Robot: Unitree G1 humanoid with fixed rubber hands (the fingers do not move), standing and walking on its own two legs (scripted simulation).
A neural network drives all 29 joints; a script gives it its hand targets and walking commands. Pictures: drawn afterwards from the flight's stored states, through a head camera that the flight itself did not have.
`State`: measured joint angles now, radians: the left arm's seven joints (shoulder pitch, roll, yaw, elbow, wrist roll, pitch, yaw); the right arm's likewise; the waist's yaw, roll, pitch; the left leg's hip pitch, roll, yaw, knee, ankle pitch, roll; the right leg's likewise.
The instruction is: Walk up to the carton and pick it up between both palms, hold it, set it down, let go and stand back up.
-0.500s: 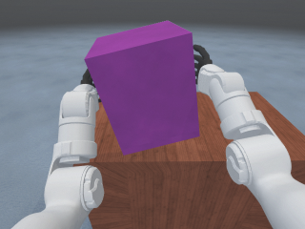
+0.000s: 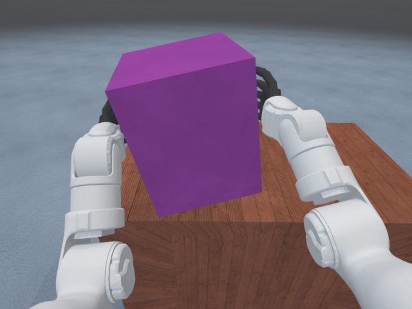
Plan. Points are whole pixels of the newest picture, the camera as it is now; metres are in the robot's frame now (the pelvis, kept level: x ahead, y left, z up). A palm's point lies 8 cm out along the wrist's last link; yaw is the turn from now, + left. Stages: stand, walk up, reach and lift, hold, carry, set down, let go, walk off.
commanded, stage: hold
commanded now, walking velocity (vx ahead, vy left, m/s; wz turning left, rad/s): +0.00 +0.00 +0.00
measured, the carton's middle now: (191, 121) +0.39 +0.01 +0.25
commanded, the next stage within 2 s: none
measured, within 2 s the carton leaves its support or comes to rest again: neither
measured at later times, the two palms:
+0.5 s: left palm (113, 132) +0.35 +0.15 +0.26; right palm (279, 111) +0.35 -0.14 +0.29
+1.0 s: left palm (111, 127) +0.36 +0.15 +0.26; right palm (277, 104) +0.35 -0.14 +0.30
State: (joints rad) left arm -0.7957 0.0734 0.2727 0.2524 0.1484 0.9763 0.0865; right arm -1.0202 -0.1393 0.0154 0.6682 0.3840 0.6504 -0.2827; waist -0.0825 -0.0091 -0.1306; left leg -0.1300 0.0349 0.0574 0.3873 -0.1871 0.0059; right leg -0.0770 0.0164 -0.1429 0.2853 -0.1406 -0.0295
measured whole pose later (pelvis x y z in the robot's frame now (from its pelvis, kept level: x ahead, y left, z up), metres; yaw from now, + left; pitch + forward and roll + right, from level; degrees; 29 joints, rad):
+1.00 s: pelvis -0.02 +0.00 +0.00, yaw -1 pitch -4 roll -1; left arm -0.90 0.07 0.31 0.38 0.20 0.93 0.06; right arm -1.09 -0.13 -0.06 0.77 0.31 0.63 -0.25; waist -0.09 -0.02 -0.13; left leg -0.15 0.03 0.07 0.39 -0.16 0.01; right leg -0.11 0.01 -0.13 0.31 -0.13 -0.03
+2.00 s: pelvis -0.01 +0.01 +0.00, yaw -1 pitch -6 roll -1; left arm -0.85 0.04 0.32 0.30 0.22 0.96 0.06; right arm -1.02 -0.12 -0.05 0.69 0.32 0.65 -0.26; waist -0.10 -0.02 -0.11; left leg -0.11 0.03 0.07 0.39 -0.17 0.02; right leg -0.07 0.01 -0.12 0.31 -0.13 -0.02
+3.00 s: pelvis -0.01 +0.01 +0.00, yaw -1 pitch -6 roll -1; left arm -0.82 0.05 0.29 0.26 0.21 0.96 0.07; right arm -0.99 -0.12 -0.03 0.65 0.34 0.64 -0.26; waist -0.10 -0.02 -0.10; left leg -0.12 0.02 0.07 0.40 -0.18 0.02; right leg -0.07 0.01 -0.12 0.30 -0.13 -0.02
